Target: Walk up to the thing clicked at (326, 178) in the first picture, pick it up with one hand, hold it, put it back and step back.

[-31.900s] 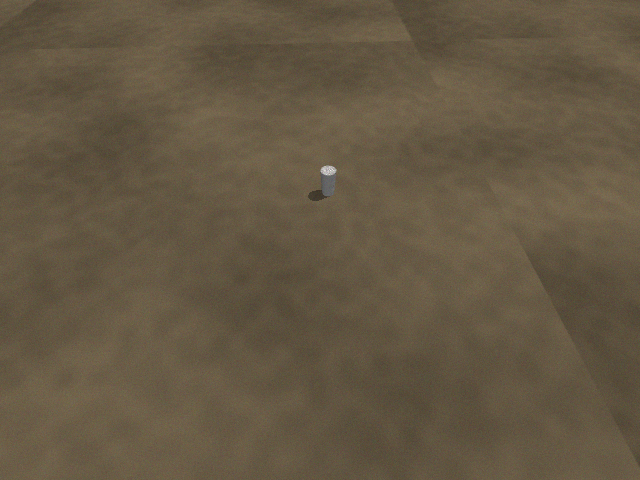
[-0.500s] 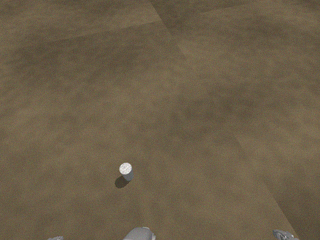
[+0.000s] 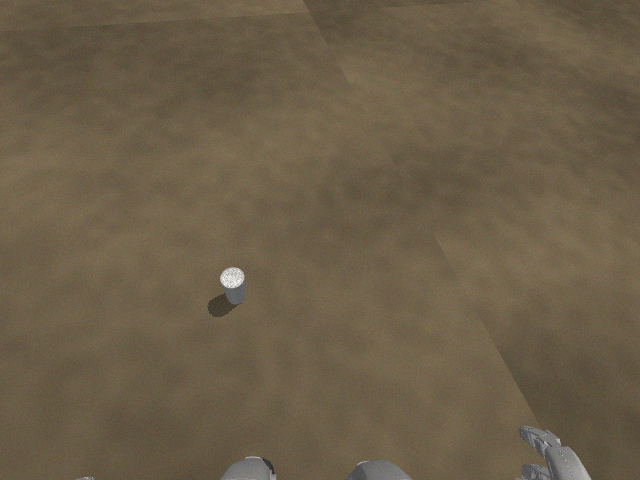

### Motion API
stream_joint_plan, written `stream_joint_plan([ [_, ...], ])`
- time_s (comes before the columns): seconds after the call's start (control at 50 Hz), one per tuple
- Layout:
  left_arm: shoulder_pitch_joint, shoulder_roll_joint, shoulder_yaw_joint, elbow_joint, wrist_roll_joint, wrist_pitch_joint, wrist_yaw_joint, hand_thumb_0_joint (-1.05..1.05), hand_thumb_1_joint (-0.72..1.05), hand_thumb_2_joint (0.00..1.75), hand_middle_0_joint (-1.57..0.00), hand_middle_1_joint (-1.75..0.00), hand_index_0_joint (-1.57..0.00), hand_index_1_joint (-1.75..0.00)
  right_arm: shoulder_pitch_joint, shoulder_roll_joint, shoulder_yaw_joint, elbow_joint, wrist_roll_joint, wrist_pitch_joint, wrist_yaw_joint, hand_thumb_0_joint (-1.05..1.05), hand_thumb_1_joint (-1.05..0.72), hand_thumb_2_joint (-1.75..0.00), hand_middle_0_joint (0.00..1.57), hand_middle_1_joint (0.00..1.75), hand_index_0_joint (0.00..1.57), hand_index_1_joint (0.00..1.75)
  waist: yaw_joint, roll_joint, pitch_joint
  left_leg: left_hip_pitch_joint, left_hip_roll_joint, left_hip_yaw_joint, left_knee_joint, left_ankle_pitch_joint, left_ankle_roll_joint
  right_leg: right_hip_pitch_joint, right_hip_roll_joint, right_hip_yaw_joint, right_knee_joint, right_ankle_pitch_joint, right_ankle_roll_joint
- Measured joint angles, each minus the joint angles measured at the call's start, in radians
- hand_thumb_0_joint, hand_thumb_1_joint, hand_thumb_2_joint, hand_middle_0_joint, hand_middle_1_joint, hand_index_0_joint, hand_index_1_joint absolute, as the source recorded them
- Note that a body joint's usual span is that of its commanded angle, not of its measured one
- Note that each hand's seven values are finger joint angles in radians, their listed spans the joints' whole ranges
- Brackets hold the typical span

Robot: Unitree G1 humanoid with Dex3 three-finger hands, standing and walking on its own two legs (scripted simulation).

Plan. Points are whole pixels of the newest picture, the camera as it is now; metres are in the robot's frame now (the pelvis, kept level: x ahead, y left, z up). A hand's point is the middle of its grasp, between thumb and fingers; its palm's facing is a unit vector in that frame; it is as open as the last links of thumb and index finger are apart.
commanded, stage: step back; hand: left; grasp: from the side
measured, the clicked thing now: (234, 287) +0.70 +0.25 -0.70
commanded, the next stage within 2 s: stand in 2.00 s
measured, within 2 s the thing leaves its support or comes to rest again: neither
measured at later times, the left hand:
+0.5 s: hand out of the picture -0.05 +0.24 -0.14, palm faces +0.07 -0.91 -0.42, open 7.3 cm
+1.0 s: hand out of the picture -0.30 +0.19 -0.15, palm faces +0.03 -0.92 -0.40, open 7.3 cm
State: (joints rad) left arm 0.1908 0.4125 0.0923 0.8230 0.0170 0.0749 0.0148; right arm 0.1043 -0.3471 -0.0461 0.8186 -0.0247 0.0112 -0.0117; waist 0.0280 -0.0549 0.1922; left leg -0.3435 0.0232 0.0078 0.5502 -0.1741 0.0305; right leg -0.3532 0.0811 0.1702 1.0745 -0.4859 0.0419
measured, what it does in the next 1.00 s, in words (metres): walks backwards: right foot, then left foot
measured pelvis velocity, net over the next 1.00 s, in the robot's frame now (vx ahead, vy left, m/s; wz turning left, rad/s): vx -0.33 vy -0.08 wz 0.00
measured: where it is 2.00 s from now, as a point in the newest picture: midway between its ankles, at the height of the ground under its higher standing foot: outside the picture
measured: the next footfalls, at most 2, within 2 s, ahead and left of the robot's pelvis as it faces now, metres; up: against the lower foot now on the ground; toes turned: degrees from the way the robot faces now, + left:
right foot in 0.12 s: -0.04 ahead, -0.15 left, +0.00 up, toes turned +1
left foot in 0.50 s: -0.17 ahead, +0.07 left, +0.00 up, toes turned +4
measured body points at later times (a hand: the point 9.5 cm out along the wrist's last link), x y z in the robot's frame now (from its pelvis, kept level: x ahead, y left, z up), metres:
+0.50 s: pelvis -0.17 -0.04 -0.02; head -0.11 -0.03 +0.43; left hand -0.05 +0.29 -0.11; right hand -0.10 -0.35 -0.14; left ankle -0.21 +0.07 -0.74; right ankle -0.08 -0.15 -0.73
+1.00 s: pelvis -0.33 -0.08 -0.01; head -0.31 -0.09 +0.44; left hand -0.30 +0.24 -0.13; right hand -0.20 -0.40 -0.12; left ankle -0.27 +0.07 -0.70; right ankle -0.34 -0.22 -0.73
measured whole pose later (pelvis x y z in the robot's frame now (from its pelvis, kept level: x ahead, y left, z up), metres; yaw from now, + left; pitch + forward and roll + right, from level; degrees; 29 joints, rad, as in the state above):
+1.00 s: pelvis -0.33 -0.08 -0.01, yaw +0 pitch -3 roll +0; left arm 0.26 0.36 0.06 0.94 0.05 0.03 0.00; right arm 0.14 -0.41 -0.06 0.88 -0.02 0.06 0.00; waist 0.05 0.02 0.09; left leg -0.47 -0.02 -0.09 0.92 -0.43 0.00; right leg -0.23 -0.01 0.06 0.67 -0.39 0.00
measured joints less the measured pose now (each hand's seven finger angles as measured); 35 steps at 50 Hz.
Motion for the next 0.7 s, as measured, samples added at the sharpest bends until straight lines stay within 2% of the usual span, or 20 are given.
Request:
stream_joint_plan([
  [0.06,0.01,-0.002,-0.003,0.015,0.001,-0.001,-0.005,0.01,0.91,0.9,-0.2,-0.3,-0.21,-0.3,-0.021,-0.013,-0.002,-0.025,-0.005,0.005,0.004,0.0,-0.9,-0.89,0.21,0.3,0.2,0.3,0.001,0.011,0.011,-0.039,0.014,0.018,0.03,0.018,-0.01,0.066,-0.042,-0.051,-0.181,-0.002,-0.004],
  [0.1,0.016,-0.006,-0.005,0.023,0.003,-0.008,-0.013,0.01,0.91,0.9,-0.2,-0.3,-0.21,-0.3,-0.031,-0.026,-0.004,-0.034,-0.006,0.015,0.008,0.0,-0.9,-0.89,0.21,0.3,0.2,0.3,0.002,0.023,0.007,-0.073,0.023,0.029,0.058,0.028,-0.021,0.113,-0.063,-0.085,-0.32,0.034,-0.019],
  [0.12,0.02,-0.01,-0.004,0.028,0.005,-0.013,-0.018,0.01,0.91,0.9,-0.2,-0.3,-0.21,-0.3,-0.035,-0.034,-0.006,-0.035,-0.005,0.021,0.009,0.0,-0.9,-0.89,0.21,0.3,0.2,0.3,0.003,0.033,0.003,-0.092,0.029,0.031,0.074,0.033,-0.029,0.135,-0.066,-0.099,-0.384,0.062,-0.03],
  [0.16,0.015,-0.043,-0.006,0.043,0.015,-0.017,-0.025,0.01,0.91,0.9,-0.2,-0.3,-0.21,-0.3,-0.037,-0.06,-0.018,-0.02,0.0,0.034,0.008,0.0,-0.9,-0.89,0.21,0.3,0.2,0.3,-0.017,0.106,0.012,-0.116,0.051,-0.021,0.104,0.013,-0.033,0.14,-0.031,-0.142,-0.4,0.088,-0.043],
  [0.18,0.025,-0.051,-0.009,0.04,0.02,-0.016,-0.032,0.01,0.91,0.9,-0.2,-0.3,-0.21,-0.3,-0.025,-0.062,-0.024,-0.008,0.004,0.041,0.003,0.0,-0.9,-0.89,0.21,0.3,0.2,0.3,-0.02,0.115,-0.001,-0.137,0.026,-0.053,0.142,-0.082,-0.034,0.129,-0.035,-0.151,-0.393,0.094,-0.049],
  [0.22,0.046,-0.053,-0.014,0.03,0.027,-0.011,-0.037,0.01,0.91,0.9,-0.21,-0.3,-0.21,-0.3,0.006,-0.055,-0.027,0.019,0.005,0.053,-0.004,0.0,-0.9,-0.89,0.2,0.3,0.2,0.3,0.006,0.083,-0.032,-0.177,-0.051,-0.078,0.317,-0.235,-0.043,0.1,-0.07,-0.126,-0.384,0.106,-0.065],
  [0.26,0.058,-0.059,-0.016,0.027,0.028,-0.006,-0.032,0.01,0.91,0.9,-0.21,-0.3,-0.21,-0.3,0.04,-0.059,-0.024,0.038,0.012,0.052,-0.002,0.0,-0.9,-0.89,0.2,0.3,0.2,0.3,0.017,0.063,-0.054,-0.189,-0.111,-0.104,0.471,-0.253,-0.045,0.09,-0.098,-0.108,-0.419,0.144,-0.066],
  [0.32,0.041,-0.068,-0.008,0.018,0.029,-0.002,-0.024,0.01,0.9,0.9,-0.21,-0.3,-0.21,-0.3,0.098,-0.073,-0.022,0.048,0.016,0.038,-0.006,0.0,-0.9,-0.89,0.2,0.3,0.2,0.3,-0.002,0.077,-0.076,-0.167,-0.144,-0.141,0.583,-0.243,-0.049,0.067,-0.111,-0.133,-0.474,0.2,-0.056],
  [0.38,0.005,-0.061,-0.004,-0.022,0.032,-0.011,-0.013,0.01,0.9,0.9,-0.21,-0.3,-0.21,-0.3,0.137,-0.076,-0.017,0.062,0.017,0.033,-0.014,0.0,-0.9,-0.9,0.2,0.3,0.2,0.3,-0.015,0.085,-0.067,-0.083,-0.124,-0.13,0.52,-0.282,-0.059,0.03,-0.11,-0.163,-0.476,0.229,-0.059],
  [0.44,-0.048,-0.05,-0.004,-0.064,0.03,-0.019,-0.001,0.01,0.9,0.9,-0.21,-0.3,-0.21,-0.3,0.152,-0.061,-0.011,0.075,0.009,0.033,-0.017,0.0,-0.9,-0.9,0.2,0.3,0.2,0.3,-0.03,0.079,-0.037,0.009,-0.085,-0.084,0.356,-0.332,-0.058,-0.011,-0.117,-0.205,-0.448,0.245,-0.06],
  [0.48,-0.081,-0.038,-0.009,-0.086,0.023,-0.018,0.002,0.01,0.9,0.9,-0.21,-0.3,-0.21,-0.3,0.153,-0.048,-0.006,0.077,0.004,0.026,-0.014,0.0,-0.9,-0.9,0.2,0.3,0.2,0.3,-0.037,0.063,-0.018,0.076,-0.062,-0.048,0.191,-0.285,-0.047,-0.045,-0.128,-0.226,-0.41,0.247,-0.056],
  [0.5,-0.097,-0.03,-0.012,-0.093,0.018,-0.015,0.001,0.01,0.9,0.9,-0.21,-0.3,-0.21,-0.3,0.148,-0.039,-0.005,0.079,0.003,0.021,-0.012,0.0,-0.9,-0.9,0.2,0.3,0.2,0.3,-0.039,0.045,-0.006,0.104,-0.064,-0.034,0.115,-0.218,-0.033,-0.064,-0.138,-0.229,-0.382,0.245,-0.052],
  [0.54,-0.117,-0.012,-0.013,-0.087,0.009,-0.002,0.001,0.0,0.9,0.9,-0.21,-0.3,-0.21,-0.3,0.124,-0.005,-0.001,0.085,-0.005,0.019,-0.007,0.0,-0.9,-0.9,0.2,0.3,0.2,0.3,-0.023,-0.027,0.026,0.115,-0.098,0.002,0.099,-0.184,-0.01,-0.084,-0.161,-0.181,-0.34,0.238,-0.053],
  [0.58,-0.113,-0.024,-0.017,-0.065,0.004,0.014,0.002,0.0,0.91,0.9,-0.21,-0.3,-0.21,-0.3,0.123,-0.002,0.009,0.072,-0.013,0.019,0.004,0.0,-0.9,-0.89,0.2,0.3,0.2,0.3,-0.038,-0.017,0.012,0.087,-0.077,-0.012,0.119,-0.178,0.0,-0.113,-0.099,-0.136,-0.205,0.053,-0.051],
  [0.6,-0.11,-0.031,-0.02,-0.053,0.004,0.021,0.0,0.0,0.91,0.9,-0.21,-0.3,-0.21,-0.3,0.121,-0.003,0.01,0.069,-0.017,0.018,0.005,0.0,-0.9,-0.89,0.2,0.3,0.2,0.3,-0.049,0.0,0.003,0.076,-0.06,-0.029,0.118,-0.168,0.003,-0.126,-0.062,-0.117,-0.106,0.0,-0.051],
  [0.64,-0.095,-0.037,-0.023,-0.039,-0.004,0.025,-0.005,0.01,0.91,0.9,-0.21,-0.3,-0.21,-0.3,0.111,-0.003,0.013,0.064,-0.024,0.017,0.001,0.0,-0.9,-0.89,0.21,0.3,0.2,0.3,-0.048,0.014,-0.019,0.061,-0.033,-0.038,0.086,-0.132,0.0,-0.141,-0.005,-0.07,0.064,-0.027,-0.052],
  [0.7,-0.067,-0.032,-0.018,-0.032,-0.007,0.018,-0.01,0.01,0.91,0.9,-0.21,-0.3,-0.21,-0.3,0.085,-0.009,0.012,0.043,-0.021,0.011,-0.004,0.0,-0.9,-0.89,0.21,0.3,0.21,0.3,-0.027,0.012,-0.044,0.025,-0.008,-0.029,0.045,-0.079,-0.01,-0.117,0.021,-0.026,0.166,-0.013,-0.045],
])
